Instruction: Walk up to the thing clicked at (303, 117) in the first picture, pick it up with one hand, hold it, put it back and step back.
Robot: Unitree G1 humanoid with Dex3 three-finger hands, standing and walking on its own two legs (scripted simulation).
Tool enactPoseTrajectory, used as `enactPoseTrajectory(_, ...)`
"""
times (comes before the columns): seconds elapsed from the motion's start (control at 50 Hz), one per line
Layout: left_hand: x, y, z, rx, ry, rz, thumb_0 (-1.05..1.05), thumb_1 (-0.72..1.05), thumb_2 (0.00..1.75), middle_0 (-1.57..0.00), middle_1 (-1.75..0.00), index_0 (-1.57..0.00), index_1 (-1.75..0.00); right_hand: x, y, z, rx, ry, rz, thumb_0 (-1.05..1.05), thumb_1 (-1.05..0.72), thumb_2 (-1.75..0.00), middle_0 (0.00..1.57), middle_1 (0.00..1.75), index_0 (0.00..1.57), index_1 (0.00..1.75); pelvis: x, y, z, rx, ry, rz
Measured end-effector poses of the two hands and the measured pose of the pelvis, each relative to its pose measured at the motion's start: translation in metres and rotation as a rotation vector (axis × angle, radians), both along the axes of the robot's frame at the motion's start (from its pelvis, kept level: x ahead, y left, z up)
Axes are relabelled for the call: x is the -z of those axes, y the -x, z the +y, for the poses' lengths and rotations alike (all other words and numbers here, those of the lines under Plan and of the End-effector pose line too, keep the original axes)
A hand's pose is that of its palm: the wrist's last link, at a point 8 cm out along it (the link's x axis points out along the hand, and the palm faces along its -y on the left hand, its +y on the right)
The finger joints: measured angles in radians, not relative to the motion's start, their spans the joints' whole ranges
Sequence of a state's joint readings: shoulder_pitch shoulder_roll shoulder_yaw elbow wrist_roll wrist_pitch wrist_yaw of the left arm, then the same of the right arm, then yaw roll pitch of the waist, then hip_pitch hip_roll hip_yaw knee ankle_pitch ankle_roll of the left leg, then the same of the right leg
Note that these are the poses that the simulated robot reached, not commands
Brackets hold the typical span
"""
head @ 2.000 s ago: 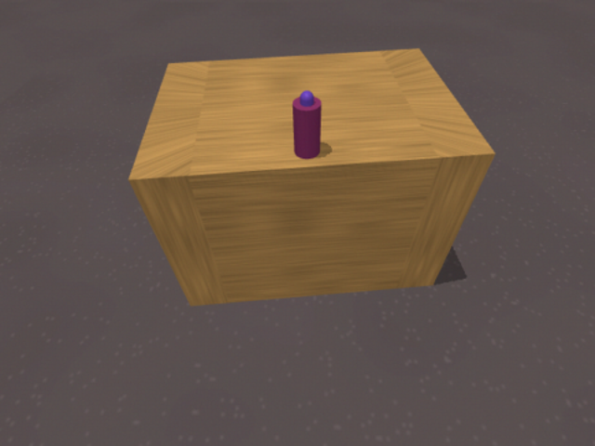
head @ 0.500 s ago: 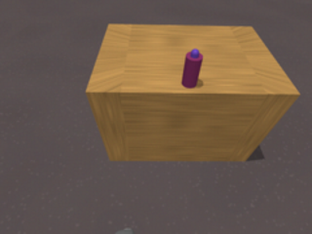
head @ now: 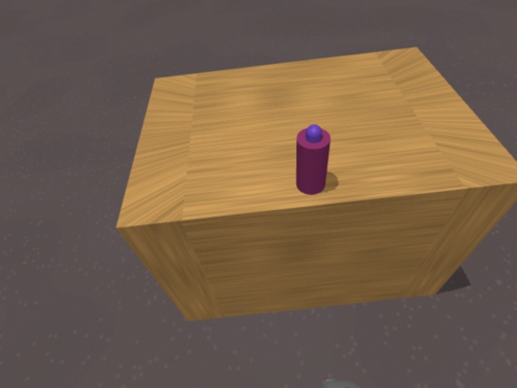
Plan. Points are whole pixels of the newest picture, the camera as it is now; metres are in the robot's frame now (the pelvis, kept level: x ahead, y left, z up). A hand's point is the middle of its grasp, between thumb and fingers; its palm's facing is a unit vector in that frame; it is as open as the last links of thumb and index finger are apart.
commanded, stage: walk up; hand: right
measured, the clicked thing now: (312, 157) +0.57 -0.11 -0.02
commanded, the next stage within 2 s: stand in 1.78 s
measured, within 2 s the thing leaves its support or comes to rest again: neither
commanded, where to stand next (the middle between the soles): +0.19 +0.04 m, yaw +0 degrees
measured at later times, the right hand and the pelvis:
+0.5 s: hand (396, 324) +0.24 -0.22 -0.13, palm faces -0.05 +0.92 -0.39, open 7.4 cm; pelvis +0.13 +0.04 +0.00, yaw -1 degrees
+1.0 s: hand (401, 326) +0.24 -0.23 -0.14, palm faces +0.01 +0.95 -0.32, open 7.4 cm; pelvis +0.15 +0.03 +0.02, yaw -2 degrees
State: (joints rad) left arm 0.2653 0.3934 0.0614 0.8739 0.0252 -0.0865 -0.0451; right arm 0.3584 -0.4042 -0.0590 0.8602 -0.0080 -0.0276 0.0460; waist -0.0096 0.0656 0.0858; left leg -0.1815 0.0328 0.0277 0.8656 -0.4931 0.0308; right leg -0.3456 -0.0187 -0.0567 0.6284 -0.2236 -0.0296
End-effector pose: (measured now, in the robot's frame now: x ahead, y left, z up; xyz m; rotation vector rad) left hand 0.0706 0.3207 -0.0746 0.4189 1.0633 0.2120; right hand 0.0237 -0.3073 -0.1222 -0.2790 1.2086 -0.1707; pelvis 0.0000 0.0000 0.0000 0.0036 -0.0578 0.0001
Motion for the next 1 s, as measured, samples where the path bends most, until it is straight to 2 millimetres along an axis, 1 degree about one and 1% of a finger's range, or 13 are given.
enactPoseTrajectory(0.04,-0.005,-0.012,-0.006,-0.012,0.008,-0.022,0.01,0.91,0.89,-0.20,-0.30,-0.21,-0.30,-0.004,-0.024,0.000,-0.025,-0.003,-0.007,0.01,-0.91,-0.90,0.20,0.30,0.20,0.30,-0.005,-0.013,-0.002,0.005,-0.018,-0.001)
enactPoseTrajectory(0.12,-0.013,-0.026,-0.011,-0.024,0.018,-0.008,0.01,0.91,0.89,-0.20,-0.30,-0.21,-0.30,-0.017,-0.073,-0.002,-0.050,-0.003,-0.063,0.01,-0.91,-0.90,0.20,0.30,0.20,0.30,-0.014,-0.038,-0.001,0.012,-0.018,0.001)
enactPoseTrajectory(0.22,-0.008,-0.042,-0.002,-0.022,0.025,0.042,0.01,0.90,0.89,-0.20,-0.30,-0.21,-0.30,-0.028,-0.121,0.000,-0.067,0.019,-0.099,0.01,-0.91,-0.90,0.20,0.30,0.20,0.30,-0.016,-0.070,0.007,0.009,0.001,0.010)
enactPoseTrajectory(0.28,0.002,-0.055,0.011,-0.029,0.029,0.057,0.01,0.90,0.89,-0.21,-0.30,-0.21,-0.30,-0.031,-0.146,0.007,-0.080,0.049,-0.097,0.01,-0.91,-0.90,0.20,0.30,0.20,0.30,-0.011,-0.089,0.015,0.005,0.012,0.013)
enactPoseTrajectory(0.36,0.029,-0.077,0.031,-0.053,0.042,0.082,0.01,0.90,0.89,-0.20,-0.30,-0.21,-0.30,-0.028,-0.175,0.022,-0.082,0.098,-0.110,0.01,-0.91,-0.90,0.20,0.30,0.20,0.30,0.004,-0.113,0.031,-0.001,0.005,0.010)
enactPoseTrajectory(0.42,0.041,-0.094,0.032,-0.067,0.058,0.103,0.01,0.91,0.89,-0.20,-0.30,-0.21,-0.30,-0.030,-0.189,0.037,-0.081,0.096,-0.120,0.01,-0.91,-0.90,0.20,0.30,0.20,0.30,0.004,-0.121,0.036,0.007,0.005,0.007)
enactPoseTrajectory(0.48,0.045,-0.108,0.028,-0.051,0.077,0.120,0.01,0.91,0.89,-0.20,-0.30,-0.21,-0.30,-0.033,-0.201,0.047,-0.078,0.087,-0.134,0.01,-0.91,-0.90,0.20,0.30,0.20,0.30,0.001,-0.129,0.037,0.018,0.011,0.011)
enactPoseTrajectory(0.54,0.046,-0.117,0.024,-0.045,0.083,0.127,0.01,0.91,0.89,-0.20,-0.30,-0.21,-0.30,-0.031,-0.212,0.049,-0.083,0.078,-0.147,0.01,-0.91,-0.90,0.20,0.30,0.20,0.30,0.002,-0.133,0.036,0.024,0.010,0.018)
enactPoseTrajectory(0.6,0.045,-0.120,0.020,-0.045,0.066,0.132,0.01,0.91,0.89,-0.20,-0.30,-0.21,-0.30,-0.022,-0.222,0.044,-0.074,0.064,-0.154,0.01,-0.90,-0.90,0.21,0.30,0.20,0.30,0.006,-0.136,0.033,0.028,0.017,0.013)
enactPoseTrajectory(0.68,0.037,-0.118,0.016,-0.051,0.046,0.152,0.01,0.91,0.89,-0.20,-0.30,-0.21,-0.30,-0.015,-0.228,0.042,-0.040,0.032,-0.141,0.01,-0.91,-0.90,0.20,0.30,0.20,0.30,0.003,-0.142,0.028,0.026,0.013,0.013)
enactPoseTrajectory(0.74,0.031,-0.124,0.015,-0.056,0.039,0.159,0.01,0.91,0.89,-0.20,-0.30,-0.21,-0.30,-0.011,-0.228,0.040,-0.028,0.015,-0.128,0.01,-0.91,-0.90,0.20,0.30,0.20,0.30,0.000,-0.147,0.027,0.027,0.006,0.012)
enactPoseTrajectory(0.82,0.023,-0.139,0.013,-0.050,0.035,0.136,0.01,0.91,0.89,-0.20,-0.30,-0.21,-0.30,-0.009,-0.223,0.038,-0.015,0.004,-0.088,0.01,-0.91,-0.90,0.20,0.30,0.20,0.30,-0.005,-0.152,0.025,0.031,0.004,0.010)
enactPoseTrajectory(1.0,0.017,-0.180,0.005,-0.016,0.061,0.083,0.01,0.91,0.89,-0.20,-0.30,-0.21,-0.30,-0.017,-0.205,0.034,0.023,0.017,-0.020,0.01,-0.91,-0.90,0.20,0.30,0.20,0.30,-0.015,-0.153,0.025,0.035,0.006,0.004)
